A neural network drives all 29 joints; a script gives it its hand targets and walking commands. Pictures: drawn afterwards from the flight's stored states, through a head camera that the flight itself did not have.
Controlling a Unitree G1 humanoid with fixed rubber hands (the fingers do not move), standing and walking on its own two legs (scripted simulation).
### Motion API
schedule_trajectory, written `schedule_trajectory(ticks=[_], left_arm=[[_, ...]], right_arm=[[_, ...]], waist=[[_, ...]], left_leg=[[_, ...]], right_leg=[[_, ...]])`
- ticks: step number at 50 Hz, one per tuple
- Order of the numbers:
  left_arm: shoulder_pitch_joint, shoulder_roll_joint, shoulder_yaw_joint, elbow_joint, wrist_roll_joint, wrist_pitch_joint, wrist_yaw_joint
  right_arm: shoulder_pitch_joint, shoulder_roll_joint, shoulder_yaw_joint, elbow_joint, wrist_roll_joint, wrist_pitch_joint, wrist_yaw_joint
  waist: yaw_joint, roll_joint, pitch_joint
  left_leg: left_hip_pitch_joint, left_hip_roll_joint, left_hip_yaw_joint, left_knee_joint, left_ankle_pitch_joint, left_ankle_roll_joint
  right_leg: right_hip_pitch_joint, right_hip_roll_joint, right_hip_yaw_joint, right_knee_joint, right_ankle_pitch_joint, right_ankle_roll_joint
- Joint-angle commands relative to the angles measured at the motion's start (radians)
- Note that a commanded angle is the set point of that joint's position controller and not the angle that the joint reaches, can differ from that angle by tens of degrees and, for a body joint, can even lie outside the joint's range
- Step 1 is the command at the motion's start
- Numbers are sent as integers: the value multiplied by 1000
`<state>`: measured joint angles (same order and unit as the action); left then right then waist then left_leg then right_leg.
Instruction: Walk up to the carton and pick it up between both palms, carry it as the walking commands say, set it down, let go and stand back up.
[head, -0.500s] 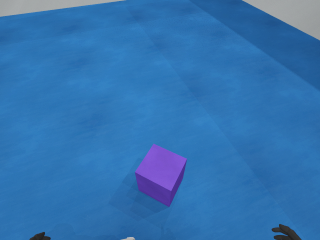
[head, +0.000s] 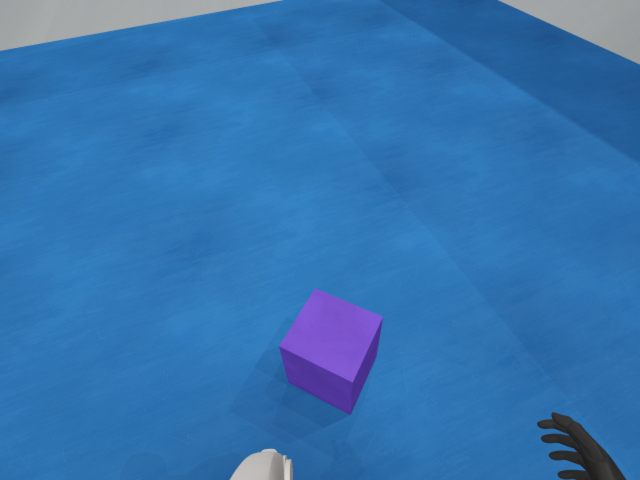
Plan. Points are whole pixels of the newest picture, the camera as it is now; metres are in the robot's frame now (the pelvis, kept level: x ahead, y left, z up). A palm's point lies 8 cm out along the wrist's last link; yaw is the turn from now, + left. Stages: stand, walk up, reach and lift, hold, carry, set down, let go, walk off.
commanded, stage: walk up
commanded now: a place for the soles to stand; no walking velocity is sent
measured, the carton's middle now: (332, 351) +0.56 +0.00 -0.59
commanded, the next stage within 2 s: none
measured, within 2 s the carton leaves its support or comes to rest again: neither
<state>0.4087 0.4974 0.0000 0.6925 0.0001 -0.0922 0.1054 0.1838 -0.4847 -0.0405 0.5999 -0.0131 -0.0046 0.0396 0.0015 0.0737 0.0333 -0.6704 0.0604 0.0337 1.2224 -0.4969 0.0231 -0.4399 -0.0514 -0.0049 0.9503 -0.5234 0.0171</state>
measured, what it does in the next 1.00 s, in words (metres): steps to the left, turning right: left foot, then right foot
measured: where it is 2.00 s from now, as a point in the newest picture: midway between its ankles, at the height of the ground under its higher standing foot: outside the picture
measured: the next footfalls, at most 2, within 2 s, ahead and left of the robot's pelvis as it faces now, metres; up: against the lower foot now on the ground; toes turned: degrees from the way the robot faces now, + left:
left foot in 0.14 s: +0.14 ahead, +0.17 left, +0.00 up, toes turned +4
right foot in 0.44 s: +0.08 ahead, -0.06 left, +0.00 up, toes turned -11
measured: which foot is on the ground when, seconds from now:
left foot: up 0.00-0.12, down 0.14-0.44, up 0.46-0.60, down 0.62-1.00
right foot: down 0.00-0.16, up 0.18-0.42, down 0.44-0.62, up 0.64-0.86, down 0.88-1.00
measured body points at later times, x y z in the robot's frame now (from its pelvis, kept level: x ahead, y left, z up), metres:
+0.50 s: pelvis +0.03 +0.13 +0.00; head +0.05 +0.09 +0.45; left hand +0.14 +0.49 -0.05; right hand +0.15 -0.22 -0.08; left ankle +0.10 +0.18 -0.66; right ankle +0.04 -0.05 -0.68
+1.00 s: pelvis +0.11 +0.22 -0.01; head +0.14 +0.20 +0.43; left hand +0.31 +0.54 -0.08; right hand +0.14 -0.14 -0.09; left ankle +0.17 +0.30 -0.68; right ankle +0.10 +0.04 -0.68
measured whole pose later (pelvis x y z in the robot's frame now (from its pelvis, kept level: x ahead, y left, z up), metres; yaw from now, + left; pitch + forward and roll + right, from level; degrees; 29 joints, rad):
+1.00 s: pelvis +0.11 +0.22 -0.01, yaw -18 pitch -1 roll -2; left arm 0.33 0.52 0.00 0.77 0.00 -0.11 0.11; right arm 0.21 -0.48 -0.08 0.60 -0.03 0.03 0.05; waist -0.03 0.07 0.10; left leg -0.55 0.09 0.10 1.11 -0.57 0.03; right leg -0.53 -0.04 0.05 1.01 -0.46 0.01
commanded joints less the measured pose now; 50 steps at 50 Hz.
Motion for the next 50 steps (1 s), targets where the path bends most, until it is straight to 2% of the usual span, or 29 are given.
schedule_trajectory(ticks=[1,5,6,7,8,9,11,14,19,21,22,23,24,25,27,29,30,31,32,33,35,38,41,43,44,45,46,48,50], left_arm=[[160,378,153,48,7,-44,40],[49,408,146,18,21,-46,48],[-12,409,139,3,21,-43,46],[-34,359,117,-2,25,-37,45],[-48,266,81,-11,34,-34,45],[-36,154,62,-14,27,-29,46],[-27,286,109,51,17,-3,40],[126,347,140,130,3,18,25],[118,263,121,115,-1,-7,24],[288,262,130,172,-3,-30,31],[417,324,157,216,15,-38,41],[413,467,197,194,34,-27,56],[209,471,174,125,36,-25,62],[135,462,170,87,32,-37,75],[86,438,158,82,27,-45,81],[1,434,149,66,38,-44,68],[-82,425,140,49,37,-38,60],[-114,345,113,37,44,-27,56],[-126,196,67,16,44,-20,54],[-161,184,78,-2,36,-10,59],[-94,287,105,63,11,-3,40],[-23,314,127,99,11,2,9],[-46,241,106,63,9,-21,-5],[46,212,102,78,7,-46,-3],[135,256,118,94,22,-51,4],[178,364,148,85,36,-50,15],[159,358,138,82,22,-31,13],[32,367,123,57,22,-15,22],[-129,327,102,26,16,0,12]], right_arm=[[-206,-174,-105,-154,-53,12,39],[-201,-210,-128,-143,-52,23,58],[-128,-204,-137,-117,-53,17,62],[-27,-219,-155,-66,-56,11,60],[140,-267,-179,0,-70,9,53],[163,-355,-189,-7,-65,6,36],[-71,-326,-162,-63,-36,17,29],[-114,-246,-150,-64,-52,30,24],[-7,-217,-152,-34,-56,41,33],[-106,-192,-140,-77,-60,53,36],[-105,-139,-123,-94,-68,56,34],[-248,-87,-112,-160,-72,57,39],[-327,-189,-131,-164,-68,71,37],[-256,-239,-144,-136,-50,60,40],[-161,-220,-141,-110,-47,41,45],[-74,-211,-143,-86,-39,32,54],[26,-215,-152,-40,-35,26,54],[192,-252,-177,32,-47,26,48],[293,-293,-187,75,-67,26,33],[157,-359,-184,32,-55,19,27],[-25,-340,-163,-23,-47,22,16],[6,-272,-146,-22,-38,12,3],[76,-256,-140,-3,-30,1,-5],[49,-213,-118,-23,-7,1,-3],[33,-181,-107,-42,7,-7,-6],[-26,-126,-90,-81,20,-10,-12],[-110,-146,-89,-106,28,3,-24],[-96,-165,-95,-82,9,7,-24],[67,-171,-121,-7,5,-9,-17]], waist=[[57,-156,-15],[10,-237,-40],[-48,-256,-49],[-103,-178,-79],[-192,33,-129],[-207,377,-110],[-104,123,7],[-36,128,4],[-76,128,-24],[47,6,-70],[124,-176,-124],[207,-481,-23],[131,-256,58],[79,-145,56],[32,-135,-33],[-19,-243,-63],[-92,-220,-73],[-175,-75,-104],[-229,277,-23],[-169,344,78],[-78,103,128],[-46,69,105],[-58,69,44],[7,65,-68],[68,-28,-158],[109,-274,-200],[118,-275,-167],[55,-202,-91],[-71,-203,-92]], left_leg=[[-264,56,-128,18,-56,-6],[-39,61,-126,-124,-30,-1],[145,53,-139,-229,39,12],[423,30,-164,-316,61,22],[679,42,-256,-466,-130,40],[600,319,-610,-930,-556,18],[324,311,-663,-1023,-660,50],[264,268,-384,-902,-449,114],[379,292,-242,-806,-97,200],[137,247,-76,-615,-96,125],[-117,154,49,-340,-210,14],[-409,-4,55,-51,-254,-63],[-369,111,-183,67,-93,-71],[-315,125,-216,118,-42,-60],[-208,130,-204,56,-71,-43],[20,100,-158,-100,-128,0],[264,79,-125,-229,-28,16],[548,7,-100,-314,-77,11],[528,114,-287,-638,-365,27],[308,306,-675,-1002,-622,70],[204,305,-644,-999,-622,77],[225,297,-449,-837,-332,154],[359,326,-314,-653,369,221],[307,249,-94,-422,696,151],[191,207,-8,-187,788,77],[-59,74,33,34,602,-25],[-118,22,-29,57,-70,-53],[-71,70,-93,-22,-207,-35],[307,43,-117,-303,-44,8]], right_leg=[[271,-280,562,-359,633,-297],[38,-266,528,-334,360,-300],[-122,-247,462,-294,285,-275],[-335,-191,339,-179,209,-221],[-550,-57,163,84,113,-154],[-654,96,-44,415,-109,-82],[-484,22,30,522,-11,-59],[-273,-44,-45,370,17,-17],[-143,-16,-100,-9,-89,-47],[205,14,-118,-315,81,-90],[476,-26,30,-387,16,-127],[383,-290,681,-586,-364,-275],[197,-410,884,-603,-404,-365],[189,-405,850,-542,-271,-383],[175,-329,641,-396,23,-322],[-17,-280,495,-290,159,-290],[-216,-210,372,-219,148,-239],[-432,-102,195,8,102,-171],[-596,93,20,369,6,-119],[-638,114,36,505,-79,-69],[-501,35,68,494,37,-47],[-306,-20,-10,315,-16,-26],[-215,4,-27,54,-103,-50],[42,59,-71,-212,141,-80],[227,28,60,-243,297,-117],[338,-163,484,-257,519,-266],[280,-276,695,-334,636,-396],[141,-272,627,-244,597,-398],[-206,-153,431,-115,463,-257]])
